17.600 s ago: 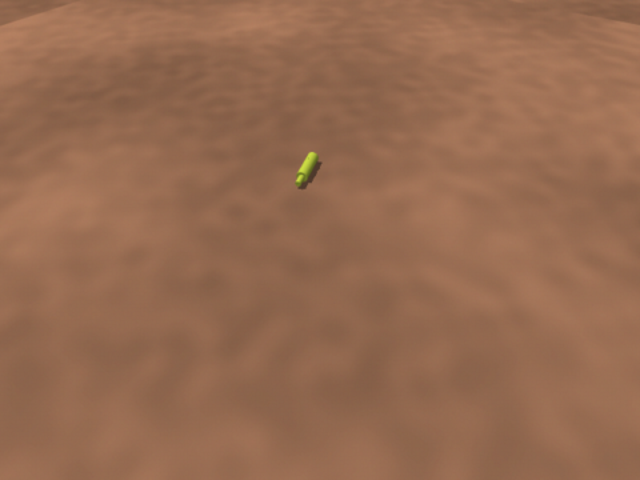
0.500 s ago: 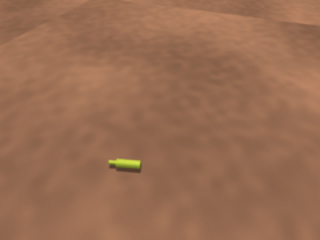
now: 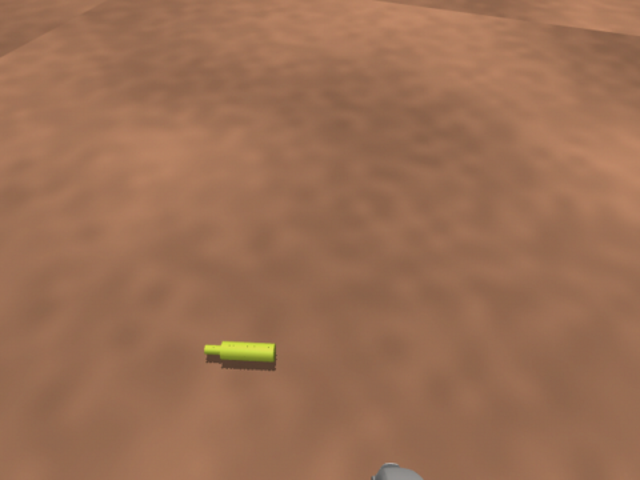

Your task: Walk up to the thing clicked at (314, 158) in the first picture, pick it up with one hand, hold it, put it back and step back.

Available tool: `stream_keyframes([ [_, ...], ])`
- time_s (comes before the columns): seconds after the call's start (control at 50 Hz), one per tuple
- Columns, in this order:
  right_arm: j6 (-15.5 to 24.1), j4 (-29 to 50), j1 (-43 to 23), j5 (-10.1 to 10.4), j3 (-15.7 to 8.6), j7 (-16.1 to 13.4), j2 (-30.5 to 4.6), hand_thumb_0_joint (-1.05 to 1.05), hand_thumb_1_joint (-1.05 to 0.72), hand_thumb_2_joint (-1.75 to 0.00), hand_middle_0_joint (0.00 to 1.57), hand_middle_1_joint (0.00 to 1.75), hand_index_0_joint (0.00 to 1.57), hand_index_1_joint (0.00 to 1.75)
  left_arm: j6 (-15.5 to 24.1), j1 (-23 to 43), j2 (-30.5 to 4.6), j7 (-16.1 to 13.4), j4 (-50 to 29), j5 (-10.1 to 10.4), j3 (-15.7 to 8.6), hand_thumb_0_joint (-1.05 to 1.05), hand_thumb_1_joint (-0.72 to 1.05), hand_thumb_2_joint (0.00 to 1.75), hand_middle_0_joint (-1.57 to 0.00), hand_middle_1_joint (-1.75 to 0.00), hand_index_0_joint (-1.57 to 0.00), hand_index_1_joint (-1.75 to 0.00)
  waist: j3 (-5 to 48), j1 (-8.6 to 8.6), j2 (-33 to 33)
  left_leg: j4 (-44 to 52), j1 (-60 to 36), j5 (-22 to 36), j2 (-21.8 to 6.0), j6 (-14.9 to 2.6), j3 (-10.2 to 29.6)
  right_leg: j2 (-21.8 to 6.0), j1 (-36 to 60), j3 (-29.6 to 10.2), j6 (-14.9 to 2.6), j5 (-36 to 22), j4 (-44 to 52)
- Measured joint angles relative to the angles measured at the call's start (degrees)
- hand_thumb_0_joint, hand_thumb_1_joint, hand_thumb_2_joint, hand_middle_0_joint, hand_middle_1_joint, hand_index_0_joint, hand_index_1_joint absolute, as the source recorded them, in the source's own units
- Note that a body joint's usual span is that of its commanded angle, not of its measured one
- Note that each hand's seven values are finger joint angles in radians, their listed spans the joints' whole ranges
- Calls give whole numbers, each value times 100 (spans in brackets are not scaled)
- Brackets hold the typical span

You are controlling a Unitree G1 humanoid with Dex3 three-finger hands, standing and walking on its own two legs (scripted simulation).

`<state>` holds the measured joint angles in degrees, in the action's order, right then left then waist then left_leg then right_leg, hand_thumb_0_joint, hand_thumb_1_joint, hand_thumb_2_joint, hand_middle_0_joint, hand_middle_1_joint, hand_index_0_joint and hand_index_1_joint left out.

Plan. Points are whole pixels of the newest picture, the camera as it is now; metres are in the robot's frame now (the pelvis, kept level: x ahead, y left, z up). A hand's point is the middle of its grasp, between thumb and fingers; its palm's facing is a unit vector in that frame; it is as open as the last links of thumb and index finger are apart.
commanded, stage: walk up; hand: left
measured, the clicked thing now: (240, 351) +0.62 +0.25 -0.74
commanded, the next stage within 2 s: none
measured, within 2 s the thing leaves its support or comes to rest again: neither
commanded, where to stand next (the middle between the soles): +0.22 -0.02 m, yaw +0 degrees
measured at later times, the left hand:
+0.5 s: hand (146, 465) +0.19 +0.25 -0.17, palm faces -0.02 -0.94 -0.34, open 7.4 cm
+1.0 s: hand (154, 440) +0.22 +0.24 -0.14, palm faces +0.00 -0.94 -0.34, open 7.4 cm
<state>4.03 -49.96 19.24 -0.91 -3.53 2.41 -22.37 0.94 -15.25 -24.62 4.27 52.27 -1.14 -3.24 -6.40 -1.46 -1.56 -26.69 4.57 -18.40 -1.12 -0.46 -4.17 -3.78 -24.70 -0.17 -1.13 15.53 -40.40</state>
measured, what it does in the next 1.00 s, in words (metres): walks ahead: right foot, then left foot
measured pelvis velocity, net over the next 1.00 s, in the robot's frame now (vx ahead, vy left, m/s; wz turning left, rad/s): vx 0.13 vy -0.02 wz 0.00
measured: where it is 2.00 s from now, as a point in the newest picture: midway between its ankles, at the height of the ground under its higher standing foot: outside the picture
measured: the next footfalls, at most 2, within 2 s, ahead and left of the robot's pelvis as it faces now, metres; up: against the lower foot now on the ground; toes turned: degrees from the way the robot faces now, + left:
right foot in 0.08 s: +0.22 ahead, -0.17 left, +0.00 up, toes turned -2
left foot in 0.38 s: +0.21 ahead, +0.11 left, +0.00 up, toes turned +2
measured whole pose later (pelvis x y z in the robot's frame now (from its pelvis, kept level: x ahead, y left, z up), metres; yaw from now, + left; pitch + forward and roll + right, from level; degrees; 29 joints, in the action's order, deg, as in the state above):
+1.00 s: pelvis +0.13 -0.02 +0.01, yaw +0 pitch -3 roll +0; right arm 1.1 -63.7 2.1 0.3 0.3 0.7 -20.3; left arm 0.2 -4.1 -20.5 0.9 63.8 0.3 -0.1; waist -4.6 0.5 0.8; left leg -21.6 10.5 -8.2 -2.2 0.9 -1.2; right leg -0.5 -5.9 1.0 0.6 12.0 -20.8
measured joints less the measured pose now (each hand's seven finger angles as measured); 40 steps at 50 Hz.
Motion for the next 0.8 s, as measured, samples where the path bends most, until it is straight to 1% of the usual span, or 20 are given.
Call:
stream_keyframes([
  [0.04, -46, 43, 77, 14, 3, 5, -42, 0, -90, -90, 20, 30, 20, 30, 27, 53, 38, 23, -73, -6, -19, 1, 90, 90, -20, -30, -20, -30, 23, -32, 77, -205, -63, -254, -36, 63, -9, 12, 125, 79, -41, -213, 346],
  [0.08, -99, 87, 172, 29, 10, -8, -87, 0, -90, -90, 20, 30, 20, 30, 102, 74, 53, 20, -163, -7, -45, 1, 90, 90, -20, -30, -21, -30, 75, -53, 179, -668, -24, -649, -123, 106, 42, 110, 397, 158, -71, -512, 687],
  [0.1, -129, 80, 174, 36, 10, -28, -116, 0, -90, -90, 20, 30, 20, 30, 156, 118, 93, -6, -207, -18, -71, 1, 90, 90, -20, -30, -21, -30, 46, -56, 316, -1146, 114, -833, -250, 13, 126, 206, 431, 246, -33, -572, 574],
  [0.12, -177, 49, 137, 48, 18, -59, -109, 0, -90, -90, 20, 30, 20, 30, 202, 154, 126, -45, -273, -15, -78, 1, 90, 90, -20, -30, -21, -30, 17, -36, 384, -1776, 348, -930, -253, -59, 278, 253, 433, 301, -13, -436, 405],
  [0.16, -251, 1, 18, 50, 53, -108, -87, 1, -90, -90, 20, 30, 20, 30, 241, 181, 185, -90, -403, 36, -37, 0, 90, 90, -20, -30, -21, -30, -20, 53, 379, -2968, 885, -1128, -38, -125, 471, 244, 492, 280, -49, -237, 292],
  [0.2, -245, 8, -74, 87, 70, -123, -111, 1, -90, -90, 20, 30, 20, 30, 232, 165, 271, -132, -484, 73, 26, 0, 90, 90, -20, -30, -21, -30, -31, 110, 421, -3545, 1347, -1059, 49, -162, 524, 245, 650, 275, -79, -215, 451],
  [0.24, -212, 49, -140, 95, 73, -114, -124, 1, -90, -90, 20, 30, 20, 30, 210, 109, 313, -167, -524, 62, 83, 0, 90, 90, -21, -30, -21, -30, -5, 141, 438, -3410, 1655, -883, -4, -137, 472, 254, 784, 271, -76, -240, 644],
  [0.32, -195, 82, -236, 55, 68, -113, -89, 0, -90, -90, 20, 30, 20, 30, 138, 48, 267, -237, -544, 5, 151, 0, 90, 90, -21, -30, -21, -30, 16, 200, 352, -2176, 1829, -572, -139, -35, 349, 269, 842, 260, -32, -131, 672],
  [0.34, -197, 54, -265, 47, 69, -126, -77, 0, -90, -90, 20, 30, 20, 30, 110, 58, 240, -252, -529, 11, 164, 0, 90, 90, -21, -30, -21, -30, 7, 215, 307, -1845, 1788, -389, -136, -32, 329, 260, 815, 252, -10, -49, 568],
  [0.38, -189, -5, -302, 33, 64, -161, -79, 0, -90, -90, 20, 30, 20, 30, 25, 85, 201, -282, -477, 60, 190, 0, 90, 90, -21, -30, -21, -30, 3, 221, 245, -1150, 1584, 227, -100, -63, 312, 242, 723, 242, 56, 189, 236],
  [0.4, -184, -55, -339, 9, 53, -190, -65, 0, -90, -90, 20, 30, 20, 30, -28, 119, 185, -301, -428, 90, 199, 0, 90, 90, -21, -30, -21, -30, -2, 207, 186, -1058, 1547, 486, -61, -15, 310, 205, 668, 229, 97, 321, 45],
  [0.42, -196, -114, -396, -16, 59, -218, -22, 0, -90, -90, 20, 30, 20, 30, -95, 179, 176, -325, -356, 127, 195, 0, 90, 90, -21, -30, -21, -30, -20, 217, 86, -1129, 1549, 436, -16, 17, 265, 159, 635, 173, 95, 407, -82],
  [0.46, -218, -177, -509, -12, 126, -218, 31, 0, -90, -90, 20, 30, 20, 30, -200, 270, 179, -360, -209, 174, 201, 1, 90, 90, -21, -30, -21, -30, -18, 193, 12, -1244, 1578, 278, -29, 19, 255, 242, 606, 53, 20, 940, -294],
  [0.48, -223, -197, -567, -6, 161, -219, 55, 0, -90, -90, 20, 30, 20, 30, -228, 309, 174, -364, -141, 176, 204, 1, 90, 90, -21, -30, -21, -30, -15, 170, -7, -1258, 1586, 241, -44, 16, 272, 285, 621, 25, -19, 1103, -365],
  [0.5, -226, -215, -626, -1, 194, -225, 78, 0, -90, -90, 20, 30, 20, 30, -233, 342, 168, -365, -77, 177, 200, 1, 90, 90, -20, -30, -21, -30, -9, 162, -28, -1256, 1590, 222, -58, 25, 282, 302, 675, 21, -50, 1111, -311],
  [0.52, -231, -232, -686, 13, 222, -228, 93, 0, -90, -90, 20, 30, 20, 30, -213, 369, 164, -365, -17, 178, 197, 1, 90, 90, -20, -30, -21, -30, -2, 173, -46, -1263, 1601, 204, -73, 43, 281, 300, 778, 33, -71, 889, -86],
  [0.54, -240, -254, -765, 36, 242, -229, 94, 0, -90, -90, 20, 30, 20, 30, -176, 396, 170, -368, 45, 170, 192, 1, 90, 90, -20, -30, -21, -30, -13, 197, -35, -1292, 1610, 179, -108, 65, 277, 306, 848, 53, 4, 469, 122],
  [0.56, -254, -284, -855, 67, 252, -235, 93, 0, -90, -90, 20, 30, 20, 30, -146, 431, 191, -371, 117, 152, 194, 1, 90, 90, -20, -30, -21, -30, -44, 195, 18, -1311, 1602, 162, -156, 88, 311, 347, 903, 87, 75, 381, 204],
  [0.62, -269, -395, -1064, 119, 282, -243, 146, 0, -90, -90, 20, 30, 20, 30, -131, 506, 205, -349, 313, 145, 249, 1, 90, 90, -20, -30, -21, -30, -27, 196, 14, -1060, 1446, 257, -134, 118, 309, 324, 1018, 93, 143, 427, 347],
  [0.8, -292, -867, -1602, 164, 367, -201, 164, 0, -90, -90, 20, 30, 20, 30, -78, 819, 346, -348, 804, 156, 354, 1, 90, 90, -21, -30, -21, -30, 93, 225, 210, -313, 985, 597, -116, 134, 304, 320, 1468, 110, 143, 116, 1073],
])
